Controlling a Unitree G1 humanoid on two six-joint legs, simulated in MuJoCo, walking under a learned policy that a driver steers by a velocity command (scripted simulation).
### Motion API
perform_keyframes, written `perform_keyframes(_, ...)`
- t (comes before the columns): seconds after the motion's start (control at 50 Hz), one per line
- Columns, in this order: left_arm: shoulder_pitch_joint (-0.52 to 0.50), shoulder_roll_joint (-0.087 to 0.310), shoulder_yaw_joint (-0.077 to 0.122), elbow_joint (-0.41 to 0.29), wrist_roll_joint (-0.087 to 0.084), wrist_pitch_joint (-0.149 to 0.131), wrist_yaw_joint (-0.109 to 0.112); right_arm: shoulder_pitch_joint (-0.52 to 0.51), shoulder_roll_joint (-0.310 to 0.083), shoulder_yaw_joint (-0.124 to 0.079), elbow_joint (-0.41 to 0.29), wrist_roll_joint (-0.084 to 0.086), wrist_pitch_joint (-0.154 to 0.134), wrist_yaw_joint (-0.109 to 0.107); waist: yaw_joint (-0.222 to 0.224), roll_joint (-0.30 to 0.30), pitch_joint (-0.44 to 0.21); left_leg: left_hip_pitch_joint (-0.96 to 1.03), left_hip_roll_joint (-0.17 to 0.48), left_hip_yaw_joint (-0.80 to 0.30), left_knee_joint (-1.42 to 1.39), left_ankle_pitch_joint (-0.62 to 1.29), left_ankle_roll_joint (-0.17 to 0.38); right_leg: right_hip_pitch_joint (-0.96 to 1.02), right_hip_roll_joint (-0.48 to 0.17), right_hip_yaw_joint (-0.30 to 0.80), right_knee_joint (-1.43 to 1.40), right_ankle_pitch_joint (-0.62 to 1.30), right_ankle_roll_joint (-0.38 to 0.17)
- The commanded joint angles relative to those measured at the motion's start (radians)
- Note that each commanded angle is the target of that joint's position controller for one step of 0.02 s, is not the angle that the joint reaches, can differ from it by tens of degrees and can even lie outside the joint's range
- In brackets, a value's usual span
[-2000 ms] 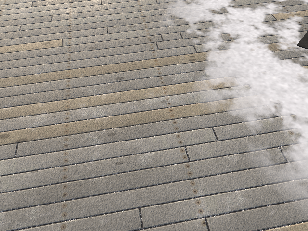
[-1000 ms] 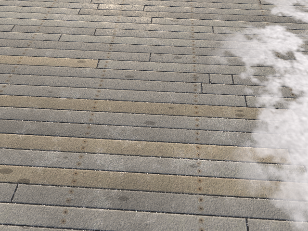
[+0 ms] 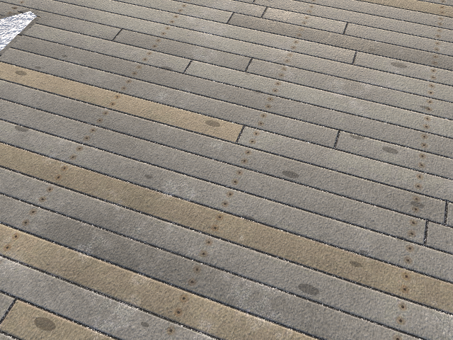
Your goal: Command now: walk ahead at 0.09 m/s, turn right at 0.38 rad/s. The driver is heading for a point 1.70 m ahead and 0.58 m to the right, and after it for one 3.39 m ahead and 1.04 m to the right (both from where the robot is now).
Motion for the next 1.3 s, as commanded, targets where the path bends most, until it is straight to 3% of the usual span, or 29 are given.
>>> perform_keyframes(0.02,-0.056,0.194,0.056,-0.091,-0.014,0.011,0.024,0.083,-0.08,-0.023,-0.035,0.002,0.003,-0.008,-0.038,-0.125,-0.218,0.091,-0.018,0.0,-0.088,0.095,-0.013,0.11,-0.238,0.286,-0.135,0.067,-0.172)
perform_keyframes(0.12,-0.04,0.185,0.059,-0.102,-0.017,0.041,0.037,0.021,-0.085,-0.022,-0.061,0.01,-0.015,0.006,-0.019,-0.16,-0.163,0.145,-0.044,-0.007,-0.276,0.119,-0.009,0.097,-0.211,0.367,-0.122,-0.106,-0.146)
perform_keyframes(0.16,-0.055,0.182,0.057,-0.115,-0.024,0.052,0.042,0.064,-0.089,-0.026,-0.051,0.015,-0.032,0.017,-0.054,-0.16,-0.161,0.241,-0.047,0.008,-0.456,0.207,0.011,0.096,-0.187,0.383,-0.07,-0.054,-0.117)
perform_keyframes(0.18,-0.044,0.163,0.05,-0.12,-0.027,0.057,0.045,0.087,-0.112,-0.034,-0.045,0.013,-0.038,0.019,-0.064,-0.145,-0.165,0.33,-0.006,-0.004,-0.547,0.271,0.031,0.061,-0.154,0.368,-0.025,-0.072,-0.082)
perform_keyframes(0.2,-0.014,0.114,0.035,-0.127,-0.021,0.059,0.045,0.112,-0.174,-0.047,-0.051,-0.006,-0.036,0.013,-0.051,-0.028,-0.202,0.445,0.174,-0.138,-0.585,0.306,0.096,-0.032,-0.094,0.292,0.125,-0.248,-0.028)
perform_keyframes(0.22,0.002,0.089,0.032,-0.162,-0.024,0.049,0.041,0.072,-0.247,-0.063,-0.056,-0.041,-0.021,0.013,-0.001,0.256,-0.155,0.441,0.356,-0.371,-0.626,0.478,0.245,-0.221,0.062,0.078,0.316,-0.481,0.027)
perform_keyframes(0.24,0.015,0.177,0.055,-0.151,-0.009,0.037,0.037,0.045,-0.192,-0.053,-0.08,-0.055,-0.022,0.015,-0.017,0.236,-0.164,0.402,0.423,-0.417,-0.621,0.572,0.323,-0.24,-0.001,0.063,0.558,-0.541,0.068)
perform_keyframes(0.28,0.066,0.205,0.076,-0.107,-0.021,0.054,0.037,-0.036,-0.119,-0.031,-0.106,-0.025,-0.023,0.011,0.013,0.112,-0.138,0.383,0.309,-0.22,-0.578,0.596,0.257,-0.242,-0.03,0.053,0.714,-0.438,0.107)
perform_keyframes(0.34,0.038,0.142,0.059,-0.131,-0.022,0.08,0.035,-0.029,-0.12,-0.028,-0.097,-0.009,-0.016,0.008,-0.011,0.12,-0.103,0.379,0.244,-0.077,-0.574,0.644,0.241,-0.272,-0.051,0.002,0.751,-0.33,0.152)
perform_keyframes(0.46,-0.064,0.103,0.035,-0.224,-0.022,0.078,0.006,0.016,-0.182,-0.055,-0.086,-0.006,0.006,0.005,-0.068,0.172,-0.15,0.439,0.282,0.009,-0.57,0.648,0.267,-0.147,-0.106,-0.078,0.454,-0.296,0.154)
perform_keyframes(0.58,0.011,0.126,0.056,-0.233,-0.021,0.092,-0.015,-0.004,-0.197,-0.065,-0.072,0.037,0.001,0.027,-0.018,0.17,-0.146,0.381,0.292,0.081,-0.445,0.563,0.191,0.097,-0.062,-0.161,0.07,-0.127,0.052)
perform_keyframes(0.6,0.054,0.154,0.069,-0.222,-0.019,0.092,-0.006,0.051,-0.165,-0.058,-0.047,0.034,-0.004,0.031,-0.009,0.103,-0.161,0.299,0.254,0.137,-0.348,0.462,0.124,0.232,-0.06,-0.118,-0.025,0.008,0.016)
perform_keyframes(0.62,0.095,0.263,0.097,-0.232,-0.018,0.088,0.012,0.071,-0.108,-0.041,-0.061,-0.009,-0.006,0.036,-0.022,-0.144,-0.188,0.061,0.155,0.235,-0.076,0.127,0.021,0.428,-0.27,0.174,-0.049,0.352,-0.064)
perform_keyframes(0.64,0.083,0.33,0.102,-0.256,0.013,0.074,0.01,-0.005,-0.087,-0.028,-0.127,-0.028,-0.008,0.029,-0.002,-0.324,-0.198,-0.176,0.013,0.165,0.153,-0.276,-0.033,0.431,-0.488,0.46,-0.042,0.549,-0.291)
perform_keyframes(0.66,0.101,0.271,0.087,-0.255,0.024,0.052,0.002,-0.063,-0.141,-0.043,-0.128,-0.013,-0.008,0.024,0.055,-0.187,-0.236,-0.176,0.031,0.043,0.28,-0.264,-0.027,0.397,-0.464,0.419,-0.065,0.463,-0.323)
perform_keyframes(0.68,0.059,0.243,0.075,-0.248,0.02,0.039,0.005,-0.065,-0.15,-0.049,-0.126,0.005,-0.004,0.022,0.02,-0.159,-0.19,-0.18,0.044,0.024,0.299,-0.179,-0.011,0.354,-0.4,0.326,-0.065,0.383,-0.266)
perform_keyframes(0.7,0.007,0.223,0.071,-0.251,0.003,0.036,0.012,-0.042,-0.149,-0.053,-0.104,0.002,0.0,0.013,-0.008,-0.111,-0.162,-0.18,0.054,0.017,0.261,-0.096,-0.008,0.319,-0.34,0.27,-0.066,0.29,-0.208)
perform_keyframes(0.72,-0.033,0.2,0.061,-0.257,-0.014,0.039,0.019,-0.032,-0.162,-0.058,-0.099,-0.006,0.006,0.005,-0.024,-0.118,-0.146,-0.17,0.056,0.013,0.228,-0.038,-0.013,0.289,-0.316,0.249,-0.07,0.266,-0.181)
perform_keyframes(0.86,-0.028,0.209,0.059,-0.258,-0.01,0.054,0.044,-0.022,-0.105,-0.038,-0.101,-0.001,-0.002,0.018,-0.025,-0.14,-0.17,-0.051,0.002,0.015,-0.015,0.096,-0.039,0.248,-0.26,0.259,-0.061,0.162,-0.174)
perform_keyframes(0.98,-0.031,0.197,0.046,-0.248,0.0,0.063,0.029,-0.03,-0.111,-0.033,-0.113,0.012,-0.011,0.041,0.002,-0.167,-0.15,0.117,-0.003,0.035,-0.209,0.062,-0.016,0.179,-0.265,0.329,-0.027,0.126,-0.175)
perform_keyframes(1.04,-0.058,0.159,0.026,-0.243,-0.012,0.064,0.029,0.026,-0.088,-0.028,-0.102,0.005,-0.026,0.054,-0.052,-0.142,-0.145,0.293,-0.001,0.048,-0.516,0.273,0.022,0.143,-0.216,0.329,0.02,0.1,-0.116)
perform_keyframes(1.06,-0.022,0.129,0.015,-0.236,-0.001,0.058,0.03,0.033,-0.121,-0.031,-0.109,-0.012,-0.031,0.052,-0.04,-0.088,-0.159,0.391,0.08,-0.021,-0.548,0.409,0.05,0.094,-0.176,0.303,0.052,-0.012,-0.058)
perform_keyframes(1.08,0.048,0.102,0.008,-0.231,0.021,0.048,0.027,0.026,-0.197,-0.043,-0.126,-0.027,-0.029,0.046,0.021,0.106,-0.183,0.454,0.238,-0.167,-0.537,0.631,0.124,0.03,-0.066,0.186,0.182,-0.236,0.003)
perform_keyframes(1.1,0.028,0.114,0.013,-0.238,0.013,0.043,0.03,-0.01,-0.151,-0.026,-0.109,-0.039,-0.028,0.05,0.036,0.226,-0.154,0.344,0.306,-0.265,-0.566,0.59,0.247,0.029,-0.033,0.089,0.193,-0.366,0.049)
perform_keyframes(1.12,0.02,0.152,0.023,-0.224,0.016,0.044,0.034,-0.053,-0.096,-0.009,-0.127,-0.029,-0.031,0.054,0.024,0.185,-0.136,0.314,0.283,-0.244,-0.582,0.516,0.263,0.07,-0.062,0.074,0.205,-0.356,0.077)
perform_keyframes(1.14,-0.002,0.13,0.02,-0.22,0.02,0.046,0.035,-0.059,-0.077,0.0,-0.12,-0.024,-0.034,0.056,0.022,0.17,-0.139,0.309,0.225,-0.203,-0.568,0.446,0.217,0.11,-0.076,0.067,0.137,-0.267,0.082)
perform_keyframes(1.16,-0.004,0.097,0.011,-0.205,0.028,0.052,0.034,-0.054,-0.078,0.003,-0.115,-0.016,-0.038,0.062,0.018,0.157,-0.138,0.287,0.167,-0.149,-0.553,0.382,0.166,0.175,-0.085,0.073,0.066,-0.178,0.085)
perform_keyframes(1.22,-0.015,0.117,0.018,-0.197,0.025,0.056,0.023,-0.019,-0.116,0.0,-0.113,-0.005,-0.039,0.066,-0.009,0.076,-0.077,0.209,0.091,-0.087,-0.544,0.214,0.098,0.211,-0.086,0.062,0.053,-0.109,0.045)
perform_keyframes(1.3,-0.007,0.128,0.034,-0.195,0.02,0.041,0.037,-0.027,-0.156,-0.015,-0.153,0.015,-0.025,0.059,-0.012,0.063,-0.084,0.224,0.094,-0.142,-0.483,0.334,0.139,0.175,-0.081,0.016,0.091,-0.089,0.043)
Keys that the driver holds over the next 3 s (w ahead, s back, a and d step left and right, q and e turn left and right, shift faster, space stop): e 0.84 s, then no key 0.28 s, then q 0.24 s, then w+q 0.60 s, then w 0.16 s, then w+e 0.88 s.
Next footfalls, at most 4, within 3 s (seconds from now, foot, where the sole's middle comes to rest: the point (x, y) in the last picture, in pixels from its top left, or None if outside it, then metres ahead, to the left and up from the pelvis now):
0.20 left None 0.13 0.14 -0.77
0.60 right None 0.05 -0.12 -0.77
1.06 left None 0.18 0.08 -0.77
1.72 left None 0.28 0.09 -0.77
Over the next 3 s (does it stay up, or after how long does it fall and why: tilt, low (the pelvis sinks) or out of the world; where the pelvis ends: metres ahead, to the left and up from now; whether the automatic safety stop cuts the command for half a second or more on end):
stays up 0.85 -0.08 0.01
